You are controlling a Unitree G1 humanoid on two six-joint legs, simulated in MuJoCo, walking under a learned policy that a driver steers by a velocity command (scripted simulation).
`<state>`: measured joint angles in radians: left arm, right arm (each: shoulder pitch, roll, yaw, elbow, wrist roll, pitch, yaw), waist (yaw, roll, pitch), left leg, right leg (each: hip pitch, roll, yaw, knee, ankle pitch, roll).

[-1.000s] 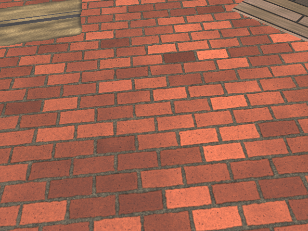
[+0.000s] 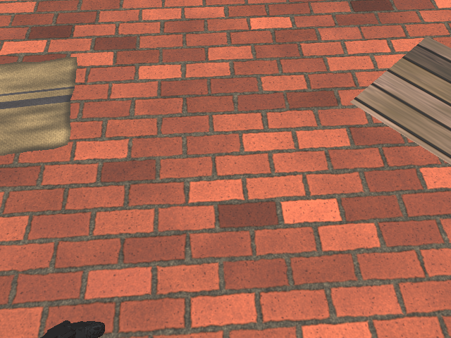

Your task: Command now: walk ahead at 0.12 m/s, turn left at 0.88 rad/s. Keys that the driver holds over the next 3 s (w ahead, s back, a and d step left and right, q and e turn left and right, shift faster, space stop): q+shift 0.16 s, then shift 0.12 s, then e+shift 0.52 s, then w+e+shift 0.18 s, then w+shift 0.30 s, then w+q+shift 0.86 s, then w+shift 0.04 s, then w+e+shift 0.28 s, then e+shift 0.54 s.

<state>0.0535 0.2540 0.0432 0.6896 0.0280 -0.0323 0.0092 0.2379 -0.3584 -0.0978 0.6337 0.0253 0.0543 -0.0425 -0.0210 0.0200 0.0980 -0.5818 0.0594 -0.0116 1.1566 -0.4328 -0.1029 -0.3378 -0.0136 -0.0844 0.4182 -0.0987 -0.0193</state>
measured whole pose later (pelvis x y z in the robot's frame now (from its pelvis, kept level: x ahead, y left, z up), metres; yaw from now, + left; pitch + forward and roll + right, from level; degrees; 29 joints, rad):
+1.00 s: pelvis +0.11 -0.01 +0.02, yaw -13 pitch +3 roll +4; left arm 0.31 0.31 0.07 0.69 -0.03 -0.01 0.04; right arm 0.07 -0.33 -0.10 0.72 0.01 -0.06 0.01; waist 0.03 0.01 -0.01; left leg -0.49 -0.04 -0.12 0.71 -0.21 -0.08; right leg -0.18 0.06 0.21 0.37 -0.23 -0.08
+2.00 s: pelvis +0.79 -0.12 -0.03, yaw +9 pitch +0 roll -5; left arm 0.38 0.35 0.10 0.82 -0.01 -0.09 0.00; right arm 0.05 -0.34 -0.05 0.59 0.04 -0.02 0.05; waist 0.08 0.00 0.06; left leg -0.77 0.11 0.07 0.85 -0.02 0.09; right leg 0.27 -0.02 -0.29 0.23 -0.45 0.11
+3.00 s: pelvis +1.55 +0.10 -0.02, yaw -11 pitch +1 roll +1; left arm 0.23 0.36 0.09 0.65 -0.02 0.05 0.04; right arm 0.06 -0.29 -0.02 0.60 -0.02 -0.07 -0.02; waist 0.06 -0.01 0.04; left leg -0.46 -0.10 -0.16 0.46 -0.02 0.01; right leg -0.30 0.23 0.31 0.80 -0.50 -0.05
